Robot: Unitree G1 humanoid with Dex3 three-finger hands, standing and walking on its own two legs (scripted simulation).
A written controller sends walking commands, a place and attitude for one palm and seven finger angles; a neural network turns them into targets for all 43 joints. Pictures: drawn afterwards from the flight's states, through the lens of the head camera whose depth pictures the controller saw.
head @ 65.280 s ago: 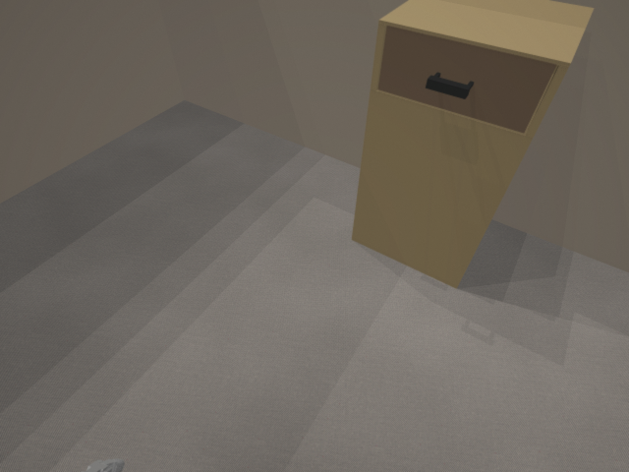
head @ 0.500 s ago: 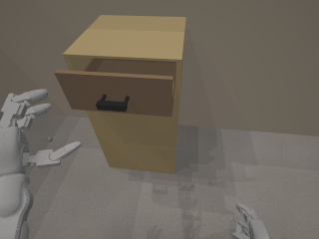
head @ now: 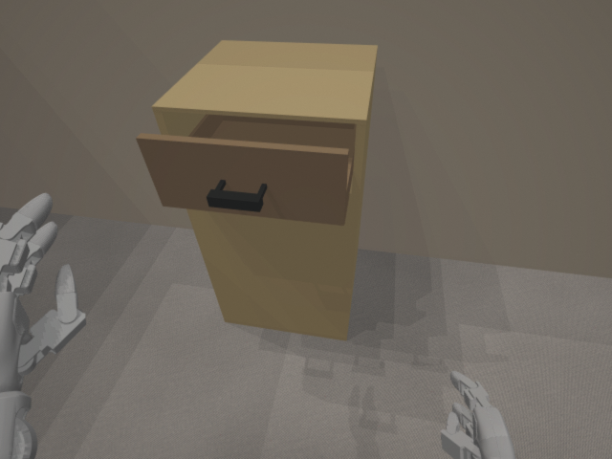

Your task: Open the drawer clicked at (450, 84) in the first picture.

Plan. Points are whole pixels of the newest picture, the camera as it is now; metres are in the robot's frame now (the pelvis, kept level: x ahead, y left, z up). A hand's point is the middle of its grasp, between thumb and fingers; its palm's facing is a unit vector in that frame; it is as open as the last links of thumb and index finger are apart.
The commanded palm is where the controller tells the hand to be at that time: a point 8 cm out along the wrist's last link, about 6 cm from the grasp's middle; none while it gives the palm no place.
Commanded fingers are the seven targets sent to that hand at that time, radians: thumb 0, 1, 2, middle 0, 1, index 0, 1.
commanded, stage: draw the hand back to the body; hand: left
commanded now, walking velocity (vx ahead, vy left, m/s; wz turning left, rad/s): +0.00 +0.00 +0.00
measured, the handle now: (238, 193) +0.58 +0.22 +0.01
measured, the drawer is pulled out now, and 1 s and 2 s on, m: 0.12 0.12 0.12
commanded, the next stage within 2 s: step back with the hand held close in 0.04 s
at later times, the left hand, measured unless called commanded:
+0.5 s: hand (61, 331) +0.17 +0.26 +0.18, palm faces +0.32 -0.81 -0.49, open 7.4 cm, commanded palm +0.10 +0.30 +0.20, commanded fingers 0.00 0.90 0.90 -0.20 -0.30 -0.20 -0.30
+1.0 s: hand out of the picture +0.08 +0.27 +0.19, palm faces +0.43 -0.79 -0.44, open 7.4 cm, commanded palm +0.02 +0.31 +0.20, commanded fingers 0.00 0.90 0.90 -0.20 -0.30 -0.20 -0.30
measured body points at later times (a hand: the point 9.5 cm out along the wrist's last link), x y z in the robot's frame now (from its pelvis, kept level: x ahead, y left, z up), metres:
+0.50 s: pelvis -0.03 +0.02 -0.01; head -0.01 +0.03 +0.44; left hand +0.15 +0.30 +0.20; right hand +0.14 -0.23 -0.08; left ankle +0.00 +0.13 -0.74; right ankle -0.01 -0.11 -0.74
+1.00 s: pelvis -0.10 +0.03 -0.02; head -0.10 +0.04 +0.43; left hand +0.06 +0.31 +0.21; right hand +0.06 -0.21 -0.09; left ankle +0.00 +0.14 -0.74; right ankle -0.01 -0.11 -0.74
